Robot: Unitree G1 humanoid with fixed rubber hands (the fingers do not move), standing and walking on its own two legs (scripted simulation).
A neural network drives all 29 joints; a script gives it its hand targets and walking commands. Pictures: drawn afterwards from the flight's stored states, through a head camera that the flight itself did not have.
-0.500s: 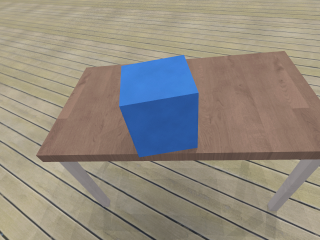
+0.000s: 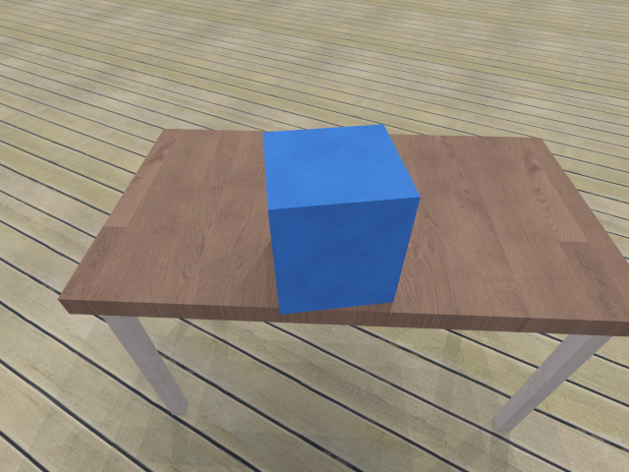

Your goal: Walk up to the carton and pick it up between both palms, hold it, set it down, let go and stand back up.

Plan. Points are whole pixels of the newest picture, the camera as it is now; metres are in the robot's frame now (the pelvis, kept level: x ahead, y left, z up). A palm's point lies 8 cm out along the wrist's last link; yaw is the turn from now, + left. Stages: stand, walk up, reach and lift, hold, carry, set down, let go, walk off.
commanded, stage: walk up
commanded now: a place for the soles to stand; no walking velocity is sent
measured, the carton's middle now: (330, 220) +0.54 -0.04 +0.01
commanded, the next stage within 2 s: none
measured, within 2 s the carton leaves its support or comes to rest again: neither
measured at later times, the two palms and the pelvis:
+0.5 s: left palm out of the picture +0.17 +0.29 -0.12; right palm out of the picture +0.14 -0.24 -0.12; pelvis +0.06 +0.03 -0.02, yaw -6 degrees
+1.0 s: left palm (133, 465) +0.19 +0.25 -0.09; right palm out of the picture +0.08 -0.26 -0.12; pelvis +0.03 +0.01 -0.01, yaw -7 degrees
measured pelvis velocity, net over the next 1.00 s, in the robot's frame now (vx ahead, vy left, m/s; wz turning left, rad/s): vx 0.03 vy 0.01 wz -0.12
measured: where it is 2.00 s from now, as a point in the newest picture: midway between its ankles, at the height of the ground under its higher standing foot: outside the picture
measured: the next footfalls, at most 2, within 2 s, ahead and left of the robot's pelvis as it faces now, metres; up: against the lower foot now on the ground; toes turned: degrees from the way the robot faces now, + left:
right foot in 0.12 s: +0.11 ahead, -0.13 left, +0.00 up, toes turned -3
left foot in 0.42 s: +0.14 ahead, +0.15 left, +0.00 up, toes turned -5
